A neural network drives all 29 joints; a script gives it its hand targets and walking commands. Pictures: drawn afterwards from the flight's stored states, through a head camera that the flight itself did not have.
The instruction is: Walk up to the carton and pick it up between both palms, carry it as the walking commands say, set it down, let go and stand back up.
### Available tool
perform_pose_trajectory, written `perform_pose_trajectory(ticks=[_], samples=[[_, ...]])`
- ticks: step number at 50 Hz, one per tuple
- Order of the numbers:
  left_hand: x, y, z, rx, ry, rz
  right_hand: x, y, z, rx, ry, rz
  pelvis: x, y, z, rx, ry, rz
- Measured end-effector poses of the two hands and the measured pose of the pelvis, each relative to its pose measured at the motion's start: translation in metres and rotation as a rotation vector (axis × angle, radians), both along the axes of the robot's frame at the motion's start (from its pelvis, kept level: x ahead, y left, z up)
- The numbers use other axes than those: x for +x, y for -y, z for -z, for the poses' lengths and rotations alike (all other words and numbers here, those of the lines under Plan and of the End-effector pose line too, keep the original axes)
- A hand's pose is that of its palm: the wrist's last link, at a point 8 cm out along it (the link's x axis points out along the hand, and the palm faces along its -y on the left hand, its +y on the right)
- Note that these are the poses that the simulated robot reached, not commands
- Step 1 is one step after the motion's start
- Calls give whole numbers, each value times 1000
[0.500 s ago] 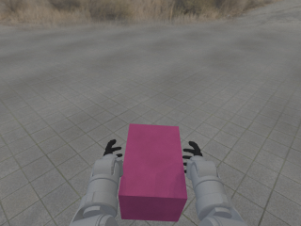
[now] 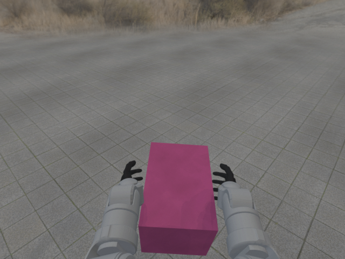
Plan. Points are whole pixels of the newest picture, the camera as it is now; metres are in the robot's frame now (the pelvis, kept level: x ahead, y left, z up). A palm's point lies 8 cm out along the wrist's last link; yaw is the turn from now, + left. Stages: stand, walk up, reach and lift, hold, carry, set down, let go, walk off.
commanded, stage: hold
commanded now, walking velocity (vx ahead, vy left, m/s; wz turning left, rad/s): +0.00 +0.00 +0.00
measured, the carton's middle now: (176, 195) +0.36 -0.01 -0.02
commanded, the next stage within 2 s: carry in 0.58 s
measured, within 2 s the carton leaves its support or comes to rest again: neither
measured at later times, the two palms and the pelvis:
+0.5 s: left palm (127, 192) +0.30 +0.11 +0.07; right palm (229, 195) +0.29 -0.14 +0.06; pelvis -0.01 +0.00 +0.00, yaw +0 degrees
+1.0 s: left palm (99, 173) +0.30 +0.17 +0.14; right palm (208, 159) +0.32 -0.08 +0.15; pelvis -0.01 +0.03 +0.00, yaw +2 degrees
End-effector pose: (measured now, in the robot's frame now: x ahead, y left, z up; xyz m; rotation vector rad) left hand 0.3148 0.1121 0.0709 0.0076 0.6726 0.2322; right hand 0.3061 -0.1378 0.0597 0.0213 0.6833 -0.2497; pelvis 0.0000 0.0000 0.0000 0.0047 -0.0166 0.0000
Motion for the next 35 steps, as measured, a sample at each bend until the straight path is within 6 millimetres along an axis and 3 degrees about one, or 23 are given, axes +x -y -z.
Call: perform_pose_trajectory(ticks=[14,29,35], samples=[[-14,-1,0,6,1,-4,-13,-1,0,-5,-1,-2,-11,-1,1,0,15,0],[-14,-1,1,12,-4,-5,-14,-2,2,-9,-9,-2,-11,-1,1,0,15,0],[-10,1,-17,26,58,16,-11,0,-17,-23,54,-4,-12,-1,1,-1,17,0]])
